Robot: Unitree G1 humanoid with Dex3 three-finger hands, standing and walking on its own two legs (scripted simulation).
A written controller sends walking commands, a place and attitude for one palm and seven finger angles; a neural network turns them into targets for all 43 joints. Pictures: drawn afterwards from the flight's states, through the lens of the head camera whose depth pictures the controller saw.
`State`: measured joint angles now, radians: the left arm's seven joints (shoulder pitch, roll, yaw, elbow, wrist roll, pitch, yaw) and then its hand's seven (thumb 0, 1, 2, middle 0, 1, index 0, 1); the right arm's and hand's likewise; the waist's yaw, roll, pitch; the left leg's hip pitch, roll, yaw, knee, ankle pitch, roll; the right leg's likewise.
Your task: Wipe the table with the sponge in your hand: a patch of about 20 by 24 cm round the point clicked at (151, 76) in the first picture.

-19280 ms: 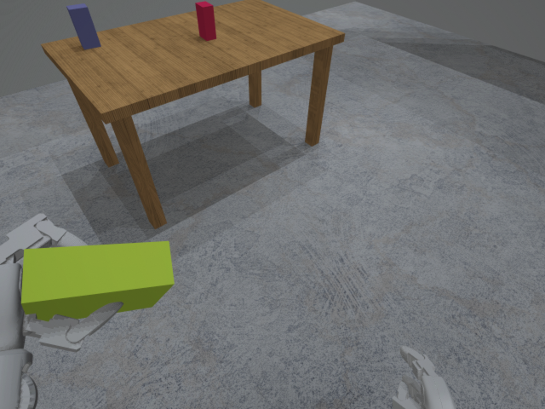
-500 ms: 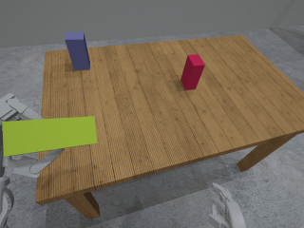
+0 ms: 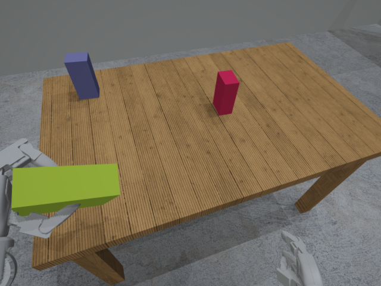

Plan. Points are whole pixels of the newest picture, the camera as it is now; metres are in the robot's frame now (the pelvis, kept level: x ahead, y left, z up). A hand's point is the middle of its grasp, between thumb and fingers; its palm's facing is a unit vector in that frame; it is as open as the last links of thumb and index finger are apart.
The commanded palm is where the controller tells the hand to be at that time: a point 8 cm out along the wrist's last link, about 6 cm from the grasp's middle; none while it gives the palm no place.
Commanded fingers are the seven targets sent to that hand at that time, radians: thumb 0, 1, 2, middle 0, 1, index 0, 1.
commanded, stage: come to a stop and stand still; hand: left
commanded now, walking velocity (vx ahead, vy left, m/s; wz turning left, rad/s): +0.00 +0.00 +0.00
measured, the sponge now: (82, 188) +0.24 +0.21 +0.13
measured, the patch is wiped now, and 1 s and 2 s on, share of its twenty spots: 0.00 0.00 0.00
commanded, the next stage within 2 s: look again from close up in 1.04 s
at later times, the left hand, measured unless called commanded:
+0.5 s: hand (49, 186) +0.23 +0.24 +0.15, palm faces +0.35 -0.83 -0.44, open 9.1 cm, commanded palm +0.16 +0.27 +0.17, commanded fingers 0.00 0.10 1.30 -1.20 -1.60 -1.20 -1.60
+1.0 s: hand (16, 182) +0.22 +0.29 +0.16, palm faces +0.42 -0.83 -0.37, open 9.1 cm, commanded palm +0.16 +0.30 +0.17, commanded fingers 0.00 0.10 1.30 -1.20 -1.60 -1.20 -1.60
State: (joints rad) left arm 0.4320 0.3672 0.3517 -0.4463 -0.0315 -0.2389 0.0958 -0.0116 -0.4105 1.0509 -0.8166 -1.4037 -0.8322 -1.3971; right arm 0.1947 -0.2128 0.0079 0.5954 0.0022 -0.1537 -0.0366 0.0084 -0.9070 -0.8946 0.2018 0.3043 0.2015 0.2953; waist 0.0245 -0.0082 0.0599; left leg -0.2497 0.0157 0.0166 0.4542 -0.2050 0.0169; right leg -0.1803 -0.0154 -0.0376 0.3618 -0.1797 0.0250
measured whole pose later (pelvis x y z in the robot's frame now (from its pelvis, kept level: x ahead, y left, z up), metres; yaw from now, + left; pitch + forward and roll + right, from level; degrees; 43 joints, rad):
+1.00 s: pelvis +0.00 +0.02 +0.00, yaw +0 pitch +0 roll -2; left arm 0.36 0.39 0.40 -0.47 -0.03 -0.28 0.09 -0.01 -0.41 1.06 -0.82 -1.41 -0.83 -1.40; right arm 0.21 -0.17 0.04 0.61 0.00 -0.19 -0.02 0.01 -0.91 -0.89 0.20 0.30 0.20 0.30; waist 0.06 -0.06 0.10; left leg -0.26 -0.02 0.03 0.49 -0.22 0.05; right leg -0.19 -0.05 -0.02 0.39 -0.20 0.05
